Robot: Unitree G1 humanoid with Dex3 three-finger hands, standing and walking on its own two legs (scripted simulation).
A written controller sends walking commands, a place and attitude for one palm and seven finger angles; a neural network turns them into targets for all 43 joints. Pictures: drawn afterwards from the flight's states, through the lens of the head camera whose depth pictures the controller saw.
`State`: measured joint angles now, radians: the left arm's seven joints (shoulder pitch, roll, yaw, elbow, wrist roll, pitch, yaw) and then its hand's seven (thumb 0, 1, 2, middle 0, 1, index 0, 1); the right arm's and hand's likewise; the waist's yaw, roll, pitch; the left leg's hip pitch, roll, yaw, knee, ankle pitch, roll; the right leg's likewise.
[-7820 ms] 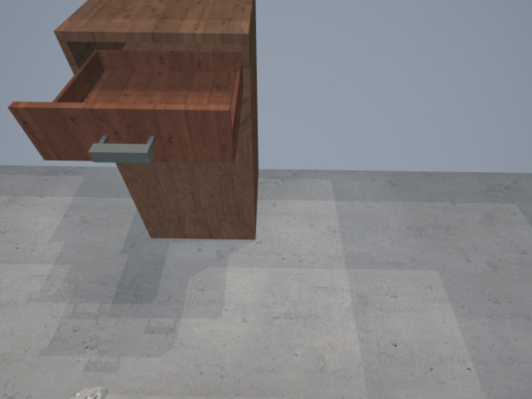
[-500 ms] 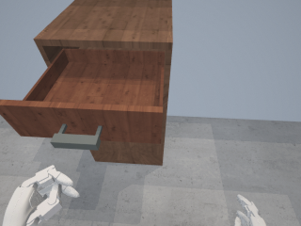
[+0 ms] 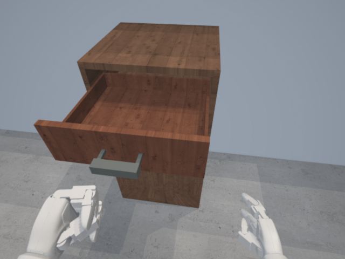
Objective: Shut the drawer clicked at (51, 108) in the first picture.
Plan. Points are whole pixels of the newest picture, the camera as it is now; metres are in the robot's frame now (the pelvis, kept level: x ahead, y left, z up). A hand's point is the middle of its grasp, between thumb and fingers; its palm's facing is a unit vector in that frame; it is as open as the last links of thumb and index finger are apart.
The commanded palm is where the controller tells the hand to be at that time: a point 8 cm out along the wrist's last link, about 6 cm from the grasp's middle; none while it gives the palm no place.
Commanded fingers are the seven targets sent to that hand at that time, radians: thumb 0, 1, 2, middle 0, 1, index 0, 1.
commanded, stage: raise the hand and make a fist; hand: left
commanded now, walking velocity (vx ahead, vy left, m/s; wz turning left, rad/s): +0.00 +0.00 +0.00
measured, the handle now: (118, 161) +0.32 +0.18 +0.07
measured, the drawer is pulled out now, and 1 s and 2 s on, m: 0.29 0.29 0.29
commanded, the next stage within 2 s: bring the fist close to the handle in 0.52 s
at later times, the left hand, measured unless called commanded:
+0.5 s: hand (98, 218) +0.14 +0.14 +0.16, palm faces +0.02 -0.99 -0.15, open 3.3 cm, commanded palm +0.09 +0.19 +0.17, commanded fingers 0.00 0.90 0.90 -1.40 -1.60 -1.40 -1.60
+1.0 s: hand (107, 212) +0.17 +0.14 +0.13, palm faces -0.01 -1.00 -0.08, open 3.3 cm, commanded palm +0.13 +0.19 +0.13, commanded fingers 0.00 0.90 0.90 -1.40 -1.60 -1.40 -1.60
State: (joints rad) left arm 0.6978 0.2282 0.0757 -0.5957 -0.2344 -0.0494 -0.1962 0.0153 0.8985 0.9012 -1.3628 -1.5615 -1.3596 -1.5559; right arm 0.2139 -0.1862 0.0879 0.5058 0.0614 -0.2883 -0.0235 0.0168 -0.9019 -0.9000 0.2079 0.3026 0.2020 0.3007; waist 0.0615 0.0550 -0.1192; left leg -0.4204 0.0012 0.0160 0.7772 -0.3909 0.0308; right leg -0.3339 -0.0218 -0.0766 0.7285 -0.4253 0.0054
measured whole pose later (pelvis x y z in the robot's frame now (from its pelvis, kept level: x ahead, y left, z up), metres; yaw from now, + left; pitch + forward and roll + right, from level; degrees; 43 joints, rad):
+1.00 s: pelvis +0.00 -0.04 +0.01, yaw +0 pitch +1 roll +0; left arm 0.57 0.23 0.18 -0.35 -0.30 -0.12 -0.30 0.02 0.90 0.90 -1.40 -1.60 -1.40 -1.60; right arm 0.24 -0.26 0.03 0.62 0.07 -0.42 -0.07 0.02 -0.90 -0.90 0.21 0.30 0.20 0.30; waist 0.05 0.06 -0.08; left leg -0.35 0.03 0.00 0.68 -0.34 -0.02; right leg -0.28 0.01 -0.09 0.66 -0.40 -0.04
